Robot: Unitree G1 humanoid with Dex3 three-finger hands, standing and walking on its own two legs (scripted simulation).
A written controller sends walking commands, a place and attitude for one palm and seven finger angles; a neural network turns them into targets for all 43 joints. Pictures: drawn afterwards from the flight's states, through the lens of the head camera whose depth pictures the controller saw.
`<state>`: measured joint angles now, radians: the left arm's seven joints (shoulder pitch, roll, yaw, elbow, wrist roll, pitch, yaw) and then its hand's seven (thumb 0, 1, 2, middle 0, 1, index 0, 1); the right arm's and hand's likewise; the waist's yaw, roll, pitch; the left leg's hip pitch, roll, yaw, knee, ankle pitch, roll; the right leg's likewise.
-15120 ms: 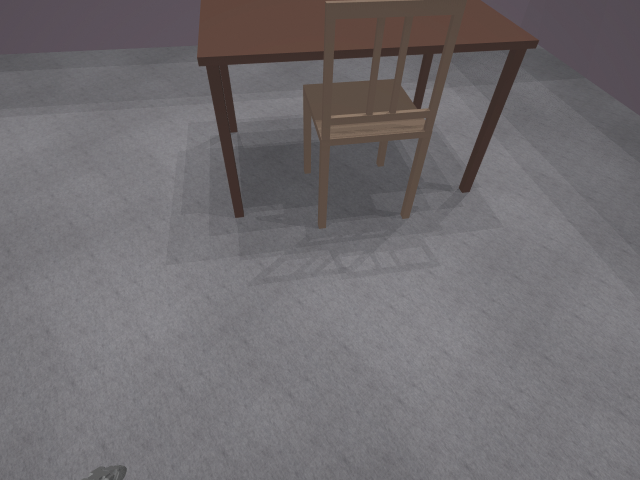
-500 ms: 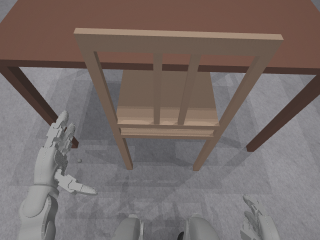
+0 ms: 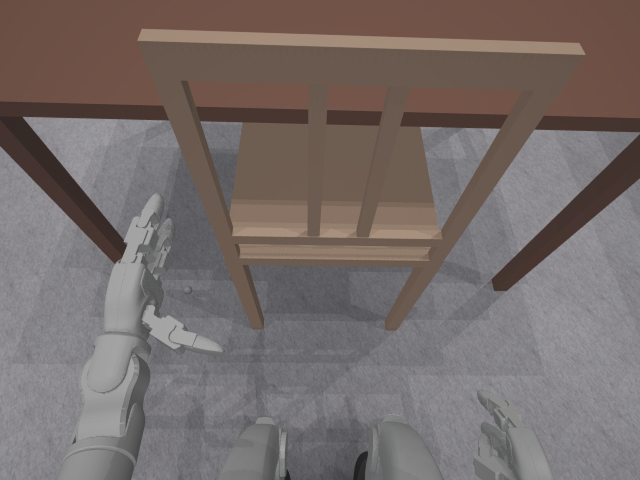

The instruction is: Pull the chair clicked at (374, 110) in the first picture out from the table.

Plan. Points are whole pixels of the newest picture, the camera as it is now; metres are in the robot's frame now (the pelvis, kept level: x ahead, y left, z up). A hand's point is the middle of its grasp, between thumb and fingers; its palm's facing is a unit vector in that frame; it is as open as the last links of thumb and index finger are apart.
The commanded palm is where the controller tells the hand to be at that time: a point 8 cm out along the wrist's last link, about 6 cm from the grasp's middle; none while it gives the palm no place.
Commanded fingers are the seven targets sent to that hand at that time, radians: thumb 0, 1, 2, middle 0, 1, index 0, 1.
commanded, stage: aim the fingers beside a spindle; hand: left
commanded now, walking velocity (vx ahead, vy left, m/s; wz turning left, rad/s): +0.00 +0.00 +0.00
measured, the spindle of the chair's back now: (315, 175) +0.50 +0.03 +0.03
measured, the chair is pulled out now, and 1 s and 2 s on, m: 0.00 0.00 0.00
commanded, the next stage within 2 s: push the fingers through the gap in 0.92 s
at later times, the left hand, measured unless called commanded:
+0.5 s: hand (207, 274) +0.36 +0.16 +0.01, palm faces +0.02 -1.00 -0.04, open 16.9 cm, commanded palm +0.33 +0.21 +0.01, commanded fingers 0.00 -0.50 0.30 -0.06 -0.08 -0.06 -0.08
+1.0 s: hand (203, 277) +0.35 +0.16 +0.01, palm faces +0.03 -1.00 -0.04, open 16.9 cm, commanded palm +0.33 +0.21 +0.01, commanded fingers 0.00 -0.50 0.30 -0.06 -0.08 -0.06 -0.08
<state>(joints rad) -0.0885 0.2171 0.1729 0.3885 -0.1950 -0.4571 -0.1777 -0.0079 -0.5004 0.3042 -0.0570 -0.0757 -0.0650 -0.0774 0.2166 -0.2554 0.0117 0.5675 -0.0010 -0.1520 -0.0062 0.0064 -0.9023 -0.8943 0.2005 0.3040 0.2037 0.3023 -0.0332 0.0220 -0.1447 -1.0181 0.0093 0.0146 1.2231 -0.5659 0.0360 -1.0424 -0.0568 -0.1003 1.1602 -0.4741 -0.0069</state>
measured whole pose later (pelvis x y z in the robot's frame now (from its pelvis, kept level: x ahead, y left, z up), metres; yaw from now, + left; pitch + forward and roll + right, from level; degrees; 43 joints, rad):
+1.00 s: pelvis -0.01 -0.01 -0.01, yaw +0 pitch +22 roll -2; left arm -0.20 0.22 0.18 0.50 -0.17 -0.51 -0.13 -0.01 -0.50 0.30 -0.06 -0.08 -0.07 -0.08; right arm 0.20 -0.25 0.01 0.57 0.00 -0.09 0.01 0.01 -0.90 -0.89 0.20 0.30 0.20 0.30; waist -0.05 0.02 -0.15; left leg -1.09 0.02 0.02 1.27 -0.58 0.03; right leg -1.12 -0.05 -0.10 1.22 -0.48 -0.02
